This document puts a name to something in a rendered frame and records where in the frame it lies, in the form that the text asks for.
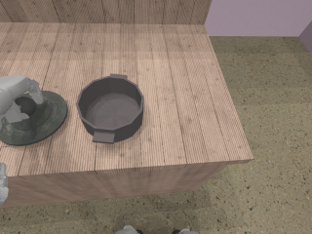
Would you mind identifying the robot left shin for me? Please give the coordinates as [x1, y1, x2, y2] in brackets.
[123, 225, 134, 230]

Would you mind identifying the left robot forearm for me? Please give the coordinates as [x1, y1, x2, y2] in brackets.
[0, 88, 13, 130]

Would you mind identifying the knob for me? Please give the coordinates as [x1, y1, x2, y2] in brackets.
[14, 97, 37, 116]

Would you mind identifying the table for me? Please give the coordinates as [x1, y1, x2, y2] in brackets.
[0, 0, 254, 209]

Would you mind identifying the robot left hand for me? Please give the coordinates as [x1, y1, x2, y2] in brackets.
[0, 74, 44, 124]

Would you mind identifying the lid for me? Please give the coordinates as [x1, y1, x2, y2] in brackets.
[0, 90, 68, 146]

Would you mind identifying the pot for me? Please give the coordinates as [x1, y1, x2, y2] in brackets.
[76, 73, 144, 144]

